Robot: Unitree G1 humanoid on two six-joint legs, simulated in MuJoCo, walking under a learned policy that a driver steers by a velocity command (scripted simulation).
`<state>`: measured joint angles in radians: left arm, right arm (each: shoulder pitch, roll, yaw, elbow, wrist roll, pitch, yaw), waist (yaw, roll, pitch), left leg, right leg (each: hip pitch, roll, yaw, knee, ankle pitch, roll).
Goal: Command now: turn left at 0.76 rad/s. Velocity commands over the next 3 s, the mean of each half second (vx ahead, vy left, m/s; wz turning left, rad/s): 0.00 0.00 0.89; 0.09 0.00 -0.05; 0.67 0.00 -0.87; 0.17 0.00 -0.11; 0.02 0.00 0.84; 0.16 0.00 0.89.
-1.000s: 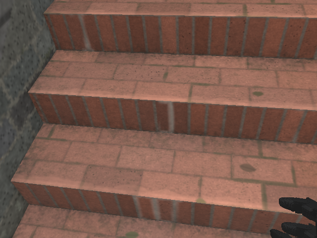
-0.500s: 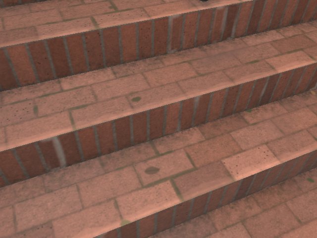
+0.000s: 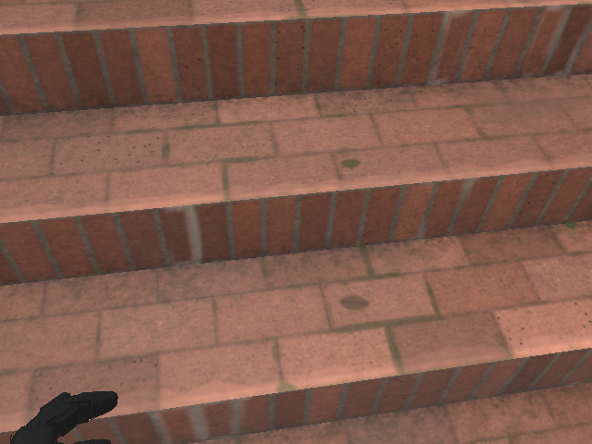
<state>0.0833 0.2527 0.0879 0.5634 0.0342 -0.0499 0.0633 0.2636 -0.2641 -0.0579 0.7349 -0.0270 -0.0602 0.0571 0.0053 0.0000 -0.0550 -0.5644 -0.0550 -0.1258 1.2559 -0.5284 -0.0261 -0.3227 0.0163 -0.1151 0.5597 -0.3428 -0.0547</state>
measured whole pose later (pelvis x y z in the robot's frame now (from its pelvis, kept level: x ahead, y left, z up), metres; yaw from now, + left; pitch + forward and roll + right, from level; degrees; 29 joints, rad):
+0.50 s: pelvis +0.00 +0.08 +0.00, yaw +26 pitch +4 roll -2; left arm 0.13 0.27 0.07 0.60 0.02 -0.06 0.07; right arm 0.35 -0.23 -0.04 0.74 -0.03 -0.07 0.07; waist -0.03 0.00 -0.07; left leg -0.37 -0.08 -0.08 0.63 -0.33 0.09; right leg -0.72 0.02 0.05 1.71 -0.45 0.08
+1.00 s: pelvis +0.06 +0.05 +0.01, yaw +20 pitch +5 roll -2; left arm 0.34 0.20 0.02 0.77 0.03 -0.07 -0.03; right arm 0.12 -0.24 -0.02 0.76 -0.06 -0.01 0.02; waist 0.01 0.01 -0.09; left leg -0.28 0.05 0.00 0.57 -0.40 0.08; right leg -0.23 0.04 -0.04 0.53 -0.35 -0.09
